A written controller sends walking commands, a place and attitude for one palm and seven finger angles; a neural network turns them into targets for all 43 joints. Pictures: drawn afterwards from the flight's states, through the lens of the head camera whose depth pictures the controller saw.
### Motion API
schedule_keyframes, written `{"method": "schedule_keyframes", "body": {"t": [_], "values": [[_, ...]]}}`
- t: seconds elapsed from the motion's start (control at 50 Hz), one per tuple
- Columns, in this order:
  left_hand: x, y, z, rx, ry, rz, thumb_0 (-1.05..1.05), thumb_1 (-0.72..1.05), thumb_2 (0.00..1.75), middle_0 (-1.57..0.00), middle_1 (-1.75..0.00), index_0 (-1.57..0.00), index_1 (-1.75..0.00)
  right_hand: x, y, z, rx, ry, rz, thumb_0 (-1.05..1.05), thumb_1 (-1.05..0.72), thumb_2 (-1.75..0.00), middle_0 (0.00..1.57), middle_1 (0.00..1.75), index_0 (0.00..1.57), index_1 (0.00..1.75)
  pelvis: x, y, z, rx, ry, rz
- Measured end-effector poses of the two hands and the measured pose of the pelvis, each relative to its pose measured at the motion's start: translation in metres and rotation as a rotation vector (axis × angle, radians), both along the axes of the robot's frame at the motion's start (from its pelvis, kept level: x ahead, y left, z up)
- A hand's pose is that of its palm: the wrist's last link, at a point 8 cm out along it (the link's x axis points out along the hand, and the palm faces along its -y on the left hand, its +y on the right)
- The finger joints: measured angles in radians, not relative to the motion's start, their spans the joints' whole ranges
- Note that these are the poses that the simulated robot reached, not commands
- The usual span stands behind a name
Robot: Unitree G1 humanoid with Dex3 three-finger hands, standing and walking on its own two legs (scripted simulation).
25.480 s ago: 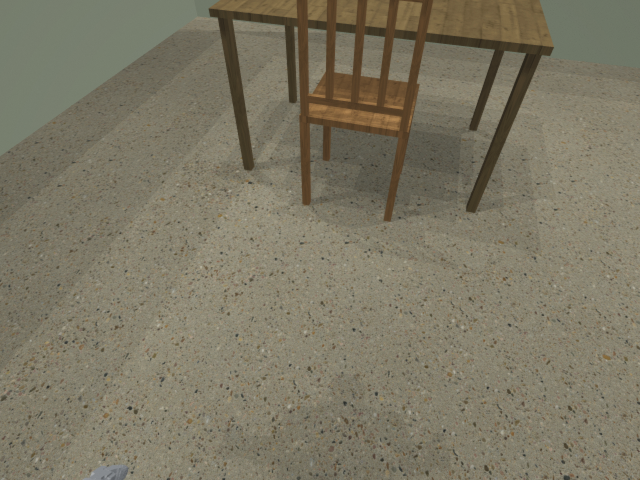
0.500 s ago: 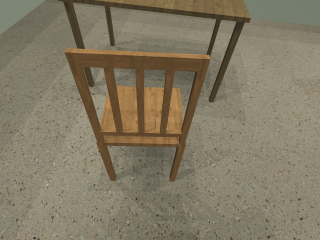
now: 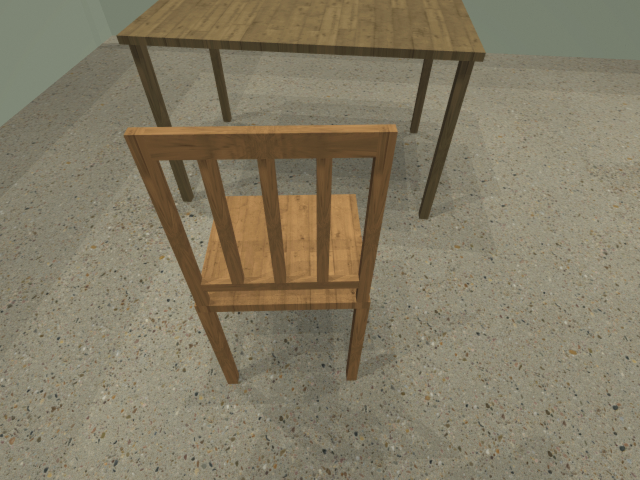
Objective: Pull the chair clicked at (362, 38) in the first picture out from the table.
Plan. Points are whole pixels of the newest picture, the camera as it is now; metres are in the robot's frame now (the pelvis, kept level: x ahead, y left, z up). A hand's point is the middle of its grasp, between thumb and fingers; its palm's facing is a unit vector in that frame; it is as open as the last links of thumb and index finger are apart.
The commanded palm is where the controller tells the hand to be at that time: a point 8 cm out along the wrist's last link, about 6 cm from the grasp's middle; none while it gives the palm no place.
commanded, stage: let the arm hang, fingers relaxed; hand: left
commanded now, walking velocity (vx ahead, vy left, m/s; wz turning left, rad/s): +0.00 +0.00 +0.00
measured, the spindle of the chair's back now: (274, 227) +0.56 +0.13 -0.06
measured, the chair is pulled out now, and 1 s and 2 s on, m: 0.65 0.65 0.65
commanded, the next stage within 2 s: look to check the result in 0.22 s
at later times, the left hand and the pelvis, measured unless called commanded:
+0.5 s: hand out of the picture -0.01 +0.16 -0.17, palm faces +0.06 -0.98 -0.18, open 7.4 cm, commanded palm none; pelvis +0.01 +0.00 +0.00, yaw +0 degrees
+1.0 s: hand out of the picture +0.00 +0.15 -0.17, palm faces +0.06 -0.98 -0.18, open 7.4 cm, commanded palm none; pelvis +0.01 -0.01 +0.00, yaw +0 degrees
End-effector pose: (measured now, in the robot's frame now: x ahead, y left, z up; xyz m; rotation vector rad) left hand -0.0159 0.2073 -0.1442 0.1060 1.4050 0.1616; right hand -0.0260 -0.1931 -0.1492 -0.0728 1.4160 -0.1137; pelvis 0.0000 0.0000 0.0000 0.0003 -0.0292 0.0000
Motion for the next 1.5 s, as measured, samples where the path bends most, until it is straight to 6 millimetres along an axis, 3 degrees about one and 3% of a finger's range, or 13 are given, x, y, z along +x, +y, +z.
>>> {"method": "schedule_keyframes", "body": {"t": [0.46,0.84,1.5], "values": [[0.001,0.005,0.002,0.011,0.022,0.017,0.00,0.91,0.90,-0.20,-0.30,-0.20,-0.30,0.002,-0.007,0.003,-0.027,0.029,-0.002,0.00,-0.91,-0.90,0.20,0.30,0.20,0.30,0.007,0.000,0.001,0.001,0.001,0.005],[0.009,-0.001,0.002,0.012,0.008,0.013,0.01,0.91,0.90,-0.20,-0.30,-0.20,-0.30,0.012,-0.011,0.001,-0.018,0.017,0.005,0.00,-0.91,-0.90,0.20,0.30,0.20,0.30,0.009,-0.006,0.001,0.003,0.000,0.007],[0.005,-0.008,0.001,0.005,0.019,0.017,0.00,0.91,0.90,-0.20,-0.30,-0.20,-0.30,-0.003,-0.015,0.002,-0.019,0.061,-0.006,0.00,-0.91,-0.90,0.20,0.30,0.20,0.30,0.008,-0.011,0.001,0.002,0.000,0.007]]}}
